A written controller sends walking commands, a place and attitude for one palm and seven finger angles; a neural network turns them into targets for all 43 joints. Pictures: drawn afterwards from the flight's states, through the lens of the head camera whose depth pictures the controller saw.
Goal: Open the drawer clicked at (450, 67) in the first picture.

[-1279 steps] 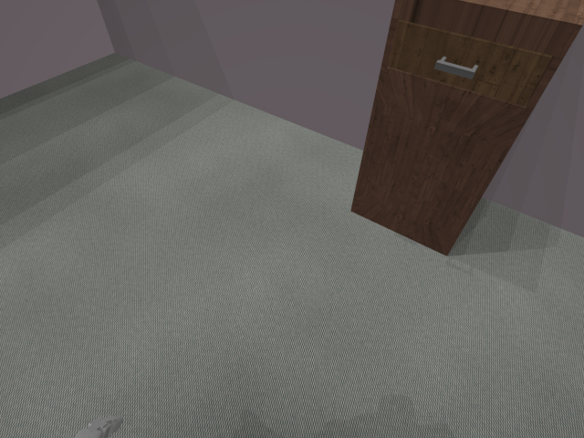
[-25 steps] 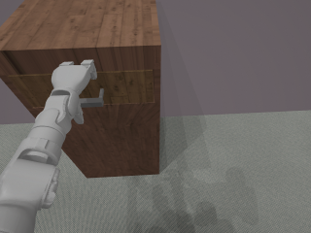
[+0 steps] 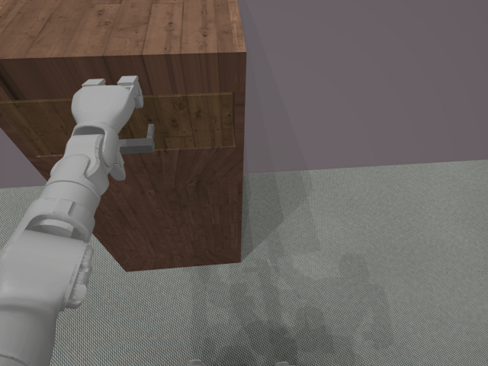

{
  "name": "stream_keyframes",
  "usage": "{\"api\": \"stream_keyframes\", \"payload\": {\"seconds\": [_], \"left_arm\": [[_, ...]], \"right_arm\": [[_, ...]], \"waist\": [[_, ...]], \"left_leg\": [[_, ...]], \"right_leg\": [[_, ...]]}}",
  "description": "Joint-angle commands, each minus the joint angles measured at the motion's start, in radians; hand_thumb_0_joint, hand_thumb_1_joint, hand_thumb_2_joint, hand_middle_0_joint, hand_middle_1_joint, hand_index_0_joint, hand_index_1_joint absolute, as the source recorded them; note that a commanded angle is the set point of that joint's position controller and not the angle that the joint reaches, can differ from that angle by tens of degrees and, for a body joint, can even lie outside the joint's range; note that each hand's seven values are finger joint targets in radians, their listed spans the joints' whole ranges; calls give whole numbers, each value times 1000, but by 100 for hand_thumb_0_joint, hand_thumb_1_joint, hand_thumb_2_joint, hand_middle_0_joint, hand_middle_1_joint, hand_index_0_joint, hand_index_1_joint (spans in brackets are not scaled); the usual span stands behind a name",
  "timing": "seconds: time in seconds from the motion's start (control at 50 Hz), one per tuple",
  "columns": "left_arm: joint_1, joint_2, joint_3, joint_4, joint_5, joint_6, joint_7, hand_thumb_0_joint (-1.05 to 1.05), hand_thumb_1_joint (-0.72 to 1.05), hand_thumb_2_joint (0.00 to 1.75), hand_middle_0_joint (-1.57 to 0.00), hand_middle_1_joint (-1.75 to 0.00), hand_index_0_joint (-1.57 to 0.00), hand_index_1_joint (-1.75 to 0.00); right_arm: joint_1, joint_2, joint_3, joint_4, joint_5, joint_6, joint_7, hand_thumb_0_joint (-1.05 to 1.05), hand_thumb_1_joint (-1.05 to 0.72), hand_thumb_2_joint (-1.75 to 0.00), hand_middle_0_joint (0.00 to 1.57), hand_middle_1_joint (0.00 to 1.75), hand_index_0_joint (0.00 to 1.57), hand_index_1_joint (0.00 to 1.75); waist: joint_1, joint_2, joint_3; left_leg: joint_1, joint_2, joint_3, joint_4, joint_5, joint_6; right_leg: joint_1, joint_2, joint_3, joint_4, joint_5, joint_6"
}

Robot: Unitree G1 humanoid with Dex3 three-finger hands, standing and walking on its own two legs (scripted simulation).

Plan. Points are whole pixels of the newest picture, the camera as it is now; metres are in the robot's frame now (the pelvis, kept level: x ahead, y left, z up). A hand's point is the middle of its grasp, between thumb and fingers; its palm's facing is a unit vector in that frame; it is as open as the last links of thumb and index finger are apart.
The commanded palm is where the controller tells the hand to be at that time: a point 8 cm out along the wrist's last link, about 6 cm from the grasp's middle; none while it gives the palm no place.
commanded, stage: lower the fingers behind the handle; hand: left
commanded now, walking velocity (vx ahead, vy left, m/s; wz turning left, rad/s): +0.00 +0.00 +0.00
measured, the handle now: (125, 138) +0.53 +0.21 +0.05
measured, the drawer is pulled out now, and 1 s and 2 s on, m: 0.00 0.00 0.00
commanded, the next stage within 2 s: lift the fingers back up to retry in 0.88 s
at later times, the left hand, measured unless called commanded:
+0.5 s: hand (117, 132) +0.49 +0.20 +0.10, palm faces +0.09 +0.02 -1.00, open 13.8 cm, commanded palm +0.48 +0.23 +0.08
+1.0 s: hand (118, 132) +0.49 +0.20 +0.10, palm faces +0.08 +0.02 -1.00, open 13.8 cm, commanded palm +0.48 +0.23 +0.08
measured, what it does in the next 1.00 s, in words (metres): stands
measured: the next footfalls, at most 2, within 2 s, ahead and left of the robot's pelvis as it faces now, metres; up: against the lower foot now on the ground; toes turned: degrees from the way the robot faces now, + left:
none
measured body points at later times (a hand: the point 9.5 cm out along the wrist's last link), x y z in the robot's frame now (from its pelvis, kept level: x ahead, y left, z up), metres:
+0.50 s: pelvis -0.02 +0.02 -0.01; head +0.05 +0.03 +0.43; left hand +0.48 +0.20 +0.15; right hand +0.02 -0.26 -0.13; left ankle +0.05 +0.11 -0.71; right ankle +0.02 -0.11 -0.71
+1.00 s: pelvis -0.03 +0.02 -0.02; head +0.04 +0.03 +0.42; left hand +0.48 +0.20 +0.15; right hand +0.01 -0.25 -0.14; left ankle +0.05 +0.11 -0.71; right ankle +0.02 -0.11 -0.71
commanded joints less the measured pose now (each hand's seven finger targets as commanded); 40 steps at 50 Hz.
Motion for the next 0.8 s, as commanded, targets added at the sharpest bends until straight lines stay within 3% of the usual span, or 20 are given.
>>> {"api": "stream_keyframes", "payload": {"seconds": [0.0, 0.14, 0.2, 0.26, 0.3, 0.38, 0.44, 0.48, 0.62, 0.66, 0.68, 0.76, 0.78], "left_arm": [[-299, 287, 55, 45, 22, 103, -28, 0, -50, 30, -30, -120, -30, -120], [-301, 261, 27, 56, 28, 128, -22, 0, -50, 30, -30, -120, -30, -120], [-324, 292, 43, 64, 30, 140, -24, 0, -50, 30, -30, -120, -30, -120], [-319, 235, 4, 55, 31, 151, -26, 0, -50, 30, -30, -120, -30, -120], [-312, 260, 26, 63, 32, 158, -29, 0, -50, 30, -30, -120, -30, -120], [-301, 238, 7, 55, 28, 168, -36, 0, -50, 30, -30, -120, -30, -120], [-294, 261, 19, 57, 25, 173, -43, 0, -50, 30, -30, -120, -30, -120], [-320, 235, -5, 43, 23, 176, -47, 0, -50, 30, -30, -120, -30, -120], [-323, 248, 7, 51, 14, 183, -59, 0, -50, 30, -30, -120, -30, -120], [-321, 228, -6, 41, 6, 187, -62, 0, -50, 30, -30, -120, -30, -120], [-329, 246, 6, 45, 9, 185, -61, 0, -50, 30, -30, -120, -30, -120], [-333, 212, -14, 37, 5, 189, -62, 0, -50, 30, -30, -120, -30, -120], [-319, 232, 4, 45, 7, 189, -62, 0, -50, 30, -30, -120, -30, -120]], "right_arm": [[70, -160, -58, -83, -3, -35, -7, 0, -90, -90, 20, 30, 20, 30], [67, -159, -50, -97, -6, -43, -8, 0, -90, -90, 20, 30, 20, 30], [66, -165, -49, -94, -4, -46, -14, 0, -90, -90, 20, 30, 20, 30], [63, -160, -47, -100, -7, -50, -13, 0, -90, -90, 20, 30, 20, 30], [68, -165, -48, -99, -8, -48, -13, 0, -90, -90, 20, 30, 20, 30], [58, -161, -43, -107, -9, -48, -17, 0, -90, -90, 20, 30, 20, 30], [53, -164, -40, -111, -7, -44, -22, 0, -90, -90, 20, 30, 20, 30], [49, -162, -39, -112, -6, -44, -24, 0, -90, -90, 20, 30, 20, 30], [55, -162, -37, -111, -9, -38, -30, 0, -90, -90, 20, 30, 20, 30], [50, -160, -36, -114, -7, -38, -29, 0, -90, -90, 20, 30, 20, 30], [52, -162, -36, -111, -8, -37, -31, 0, -90, -90, 20, 30, 20, 30], [54, -160, -37, -110, -8, -37, -27, 0, -90, -90, 20, 30, 20, 30], [57, -161, -38, -110, -9, -36, -28, 0, -90, -90, 20, 30, 20, 30]], "waist": [[-16, -94, -131], [-20, -94, -136], [-27, -114, -128], [-30, -82, -136], [-27, -99, -149], [-26, -100, -153], [-23, -117, -155], [-32, -101, -144], [-35, -76, -150], [-33, -85, -157], [-35, -101, -158], [-38, -77, -158], [-33, -89, -162]], "left_leg": [[88, -25, 32, -92, -151, 22], [62, -27, 29, -78, -187, 22], [55, -25, 22, -77, -205, 23], [64, -26, 20, -75, -217, 22], [61, -23, 15, -68, -209, 23], [51, -25, 15, -62, -221, 23], [34, -27, 13, -58, -226, 23], [41, -26, 8, -62, -247, 23], [44, -21, -4, -59, -260, 21], [46, -22, -2, -57, -262, 21], [41, -20, -9, -57, -266, 20], [52, -18, -11, -56, -269, 21], [46, -17, -13, -53, -263, 20]], "right_leg": [[8, -6, 7, -173, -137, 5], [-30, -3, 2, -151, -178, 7], [-47, -2, -2, -145, -199, 6], [-80, 1, -10, -128, -201, 4], [-77, 4, -12, -121, -189, 1], [-90, 2, -15, -111, -206, 4], [-86, 2, -15, -107, -216, 4], [-114, 4, -22, -100, -233, 3], [-133, 3, -26, -81, -222, 1], [-130, 3, -27, -85, -229, 3], [-130, 3, -28, -80, -231, 3], [-150, 5, -31, -73, -220, 1], [-140, 4, -30, -70, -215, 0]]}}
